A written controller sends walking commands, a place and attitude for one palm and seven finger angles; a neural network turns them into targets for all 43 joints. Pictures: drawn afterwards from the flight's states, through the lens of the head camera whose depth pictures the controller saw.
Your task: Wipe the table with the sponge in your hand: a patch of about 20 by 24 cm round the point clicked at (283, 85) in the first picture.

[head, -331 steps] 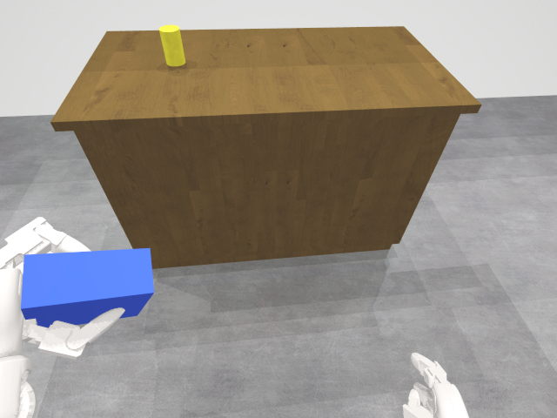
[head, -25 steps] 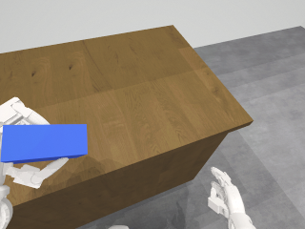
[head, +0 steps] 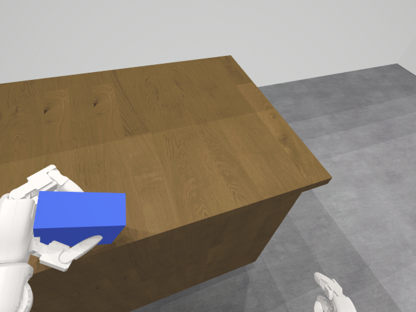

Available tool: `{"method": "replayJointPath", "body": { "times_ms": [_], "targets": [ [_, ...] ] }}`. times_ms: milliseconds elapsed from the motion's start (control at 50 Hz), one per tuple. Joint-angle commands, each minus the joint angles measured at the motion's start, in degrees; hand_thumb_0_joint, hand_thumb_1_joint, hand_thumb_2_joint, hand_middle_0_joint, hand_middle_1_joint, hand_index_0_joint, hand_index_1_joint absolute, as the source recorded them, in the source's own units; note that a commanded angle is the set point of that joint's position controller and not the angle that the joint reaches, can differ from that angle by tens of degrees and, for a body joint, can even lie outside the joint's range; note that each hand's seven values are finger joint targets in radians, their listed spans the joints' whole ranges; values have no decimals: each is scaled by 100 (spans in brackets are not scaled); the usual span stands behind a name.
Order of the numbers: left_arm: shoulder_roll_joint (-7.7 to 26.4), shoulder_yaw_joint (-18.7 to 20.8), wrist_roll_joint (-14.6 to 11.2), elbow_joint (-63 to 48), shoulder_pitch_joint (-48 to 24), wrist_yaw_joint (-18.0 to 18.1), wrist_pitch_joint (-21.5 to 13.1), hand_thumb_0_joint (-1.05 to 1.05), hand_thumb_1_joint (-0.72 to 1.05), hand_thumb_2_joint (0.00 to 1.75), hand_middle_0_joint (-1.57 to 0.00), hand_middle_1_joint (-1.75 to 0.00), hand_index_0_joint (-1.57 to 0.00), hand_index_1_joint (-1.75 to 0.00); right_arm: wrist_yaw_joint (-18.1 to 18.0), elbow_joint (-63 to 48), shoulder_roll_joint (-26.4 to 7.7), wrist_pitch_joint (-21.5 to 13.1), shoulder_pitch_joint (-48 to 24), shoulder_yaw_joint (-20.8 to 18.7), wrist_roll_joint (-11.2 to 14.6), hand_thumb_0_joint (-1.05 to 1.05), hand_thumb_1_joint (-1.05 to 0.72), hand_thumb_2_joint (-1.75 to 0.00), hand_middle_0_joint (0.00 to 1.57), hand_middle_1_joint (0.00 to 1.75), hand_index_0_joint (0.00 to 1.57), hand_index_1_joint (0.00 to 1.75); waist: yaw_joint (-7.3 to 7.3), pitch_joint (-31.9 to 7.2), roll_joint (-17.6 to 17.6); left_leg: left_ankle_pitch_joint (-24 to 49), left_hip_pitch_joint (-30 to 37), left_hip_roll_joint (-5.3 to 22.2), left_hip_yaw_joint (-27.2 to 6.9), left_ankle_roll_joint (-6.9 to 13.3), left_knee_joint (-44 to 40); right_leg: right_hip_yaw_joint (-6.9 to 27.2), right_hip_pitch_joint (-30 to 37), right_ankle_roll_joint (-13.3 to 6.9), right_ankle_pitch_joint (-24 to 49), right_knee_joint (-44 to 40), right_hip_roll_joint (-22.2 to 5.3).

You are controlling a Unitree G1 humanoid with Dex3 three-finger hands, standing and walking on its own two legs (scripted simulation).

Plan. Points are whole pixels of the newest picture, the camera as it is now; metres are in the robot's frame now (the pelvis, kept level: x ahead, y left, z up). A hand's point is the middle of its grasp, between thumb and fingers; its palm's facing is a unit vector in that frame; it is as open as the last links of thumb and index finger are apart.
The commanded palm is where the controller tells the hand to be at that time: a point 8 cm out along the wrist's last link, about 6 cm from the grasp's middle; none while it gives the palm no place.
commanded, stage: look again from close up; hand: left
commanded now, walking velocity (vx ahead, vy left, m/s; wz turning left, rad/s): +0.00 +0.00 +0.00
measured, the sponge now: (92, 220) +0.23 +0.20 +0.10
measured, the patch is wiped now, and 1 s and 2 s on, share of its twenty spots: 0.00 0.00 0.00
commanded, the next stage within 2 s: come to a stop and stand still in 0.36 s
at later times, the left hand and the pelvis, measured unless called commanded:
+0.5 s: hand (23, 188) +0.24 +0.29 +0.16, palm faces +0.38 -0.85 -0.36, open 9.3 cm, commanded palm +0.18 +0.33 +0.18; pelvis +0.02 +0.04 +0.00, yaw +0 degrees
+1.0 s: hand (9, 184) +0.23 +0.29 +0.18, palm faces +0.39 -0.85 -0.36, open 9.3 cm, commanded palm +0.16 +0.33 +0.18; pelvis +0.00 +0.05 +0.00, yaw -1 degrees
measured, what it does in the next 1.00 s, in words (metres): stands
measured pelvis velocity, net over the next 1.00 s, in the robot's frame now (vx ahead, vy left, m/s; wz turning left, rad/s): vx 0.00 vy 0.05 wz -0.01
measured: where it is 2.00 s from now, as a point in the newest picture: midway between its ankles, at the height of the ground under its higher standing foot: outside the picture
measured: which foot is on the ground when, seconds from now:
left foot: down 0.00-1.00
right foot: down 0.00-1.00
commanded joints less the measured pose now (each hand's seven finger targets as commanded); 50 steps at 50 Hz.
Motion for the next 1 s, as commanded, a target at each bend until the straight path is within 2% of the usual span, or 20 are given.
{"method": "replayJointPath", "body": {
  "times_ms": [0,140,240,340,360,380,420,460,480,560,580,640,740,760,780,800,820,860,900,980],
  "targets": [
    [1522,1600,-195,-1957,-893,438,-570,0,10,130,-120,-160,-120,-160,-45,-986,-617,-315,-761,-224,-8,0,-90,-90,20,30,20,30,133,-886,1358,-44,-39,24,-280,169,-228,1248,430,199,-476,-800,-1212],
    [481,1026,-202,-1046,-284,223,-503,0,10,130,-120,-160,-120,-160,53,-874,-640,-313,-751,-283,8,0,-90,-90,20,30,20,30,29,-717,-10,539,385,235,-340,215,-404,819,213,364,284,-547,-972],
    [500,955,-92,-862,-735,173,-388,0,10,130,-120,-160,-120,-160,28,-941,-600,-125,-877,-241,14,0,-90,-90,20,30,20,30,23,-502,118,528,219,411,-552,260,-800,619,314,465,415,-331,-778],
    [828,1151,-82,-1678,-1224,190,-444,0,10,130,-120,-160,-120,-160,-9,-1084,-491,-98,-1040,-181,-20,0,-90,-90,20,30,20,30,55,-830,686,932,362,402,-549,263,-811,634,694,407,837,-202,-830],
    [1120,1369,-75,-1951,-1256,230,-443,0,10,130,-120,-160,-120,-160,-17,-1081,-491,-106,-1107,-164,-16,0,-90,-90,20,30,20,30,71,-1019,973,1115,519,410,-563,256,-818,677,732,398,934,-113,-825],
    [843,1175,-103,-2085,-1156,211,-471,0,10,130,-120,-160,-120,-160,-18,-1115,-409,-118,-1080,-136,-37,0,-90,-90,20,30,20,30,78,-1080,1106,1387,519,435,-556,252,-782,571,839,399,1055,-85,-831],
    [886,1209,-145,-2215,-951,206,-461,0,10,130,-120,-160,-120,-160,5,-1152,-417,-175,-1017,-143,-25,0,-90,-90,20,30,20,30,80,-1171,1244,1774,548,433,-546,198,-684,592,949,376,1235,-102,-852],
    [1058,1425,-138,-2165,-690,225,-447,0,10,130,-120,-160,-120,-160,4,-1120,-416,-181,-1040,-163,11,0,-90,-90,20,30,20,30,76,-1291,1147,2132,733,441,-566,132,-622,617,944,371,1365,-68,-854],
    [727,1178,-174,-2112,-594,180,-478,0,10,130,-120,-160,-120,-160,15,-1108,-400,-153,-964,-134,-36,0,-90,-90,20,30,20,30,59,-1255,1026,2241,680,467,-575,96,-650,500,950,384,1369,-80,-816],
    [739,1319,-192,-1487,-169,133,-410,0,10,130,-120,-160,-120,-160,4,-1078,-448,-86,-940,-187,33,0,-90,-90,20,30,20,30,31,-1049,881,2415,791,557,-630,-82,-817,491,685,424,1099,-93,-771],
    [512,1092,-208,-1365,-131,78,-426,0,10,130,-120,-160,-120,-160,14,-1068,-449,-31,-859,-170,-10,0,-90,-90,20,30,20,30,23,-967,785,2294,688,580,-623,-64,-855,421,634,444,979,-170,-750],
    [637,1164,-235,-1167,-260,48,-379,0,10,130,-120,-160,-120,-160,-20,-1115,-468,7,-866,-204,49,0,-90,-90,20,30,20,30,1,-861,439,1612,433,569,-614,-8,-952,544,773,454,982,-351,-849],
    [702,1057,-221,-1487,-618,67,-412,0,10,130,-120,-160,-120,-160,-80,-1154,-465,-25,-975,-189,50,0,-90,-90,20,30,20,30,-2,-860,497,726,376,468,-594,126,-1076,717,810,420,734,-499,-934],
    [917,1210,-184,-1761,-772,126,-420,0,10,130,-120,-160,-120,-160,-93,-1146,-467,-46,-1104,-168,70,0,-90,-90,20,30,20,30,14,-917,735,668,484,443,-612,125,-1101,757,775,407,665,-460,-926],
    [5228,4307,834,-2762,-6390,93,-1080,0,10,130,-120,-160,-120,-160,-56,-889,-582,-369,-22,-242,-255,0,-90,-90,20,30,20,30,107,127,-160,980,-658,448,-252,342,-316,769,-1,724,472,-757,-903],
    [1744,2111,176,425,-3092,-157,-866,0,10,130,-120,-160,-120,-160,2,-638,7,-379,-623,-26,-67,0,-90,-90,20,30,20,30,118,-1166,73,1012,448,51,-388,291,-476,883,70,191,284,-542,-1146],
    [1301,1675,-53,-227,-1718,-128,-871,0,10,130,-120,-160,-120,-160,-4,-1001,-250,-464,-690,-242,-34,0,-90,-90,20,30,20,30,312,-751,398,916,423,119,-367,140,-548,1358,393,239,663,-802,-1012],
    [409,872,-255,-753,-1211,-179,-958,0,10,130,-120,-160,-120,-160,108,-1009,-351,-580,-865,-273,87,0,-90,-90,20,30,20,30,168,-1331,1669,803,624,122,-316,197,-792,1034,824,267,458,-265,-979],
    [590,869,-210,-1382,-821,-133,-1061,0,10,130,-120,-160,-120,-160,212,-1008,-479,-601,-798,-282,28,0,-90,-90,20,30,20,30,231,-1198,1684,473,8,298,-470,269,-942,856,1116,381,265,-115,-903],
    [816,1183,-199,-1185,-208,-8,-1035,0,10,130,-120,-160,-120,-160,196,-998,-459,-599,-820,-247,49,0,-90,-90,20,30,20,30,224,-737,216,-566,-476,223,-525,256,-1075,775,917,430,-485,-413,-835]
  ]
}}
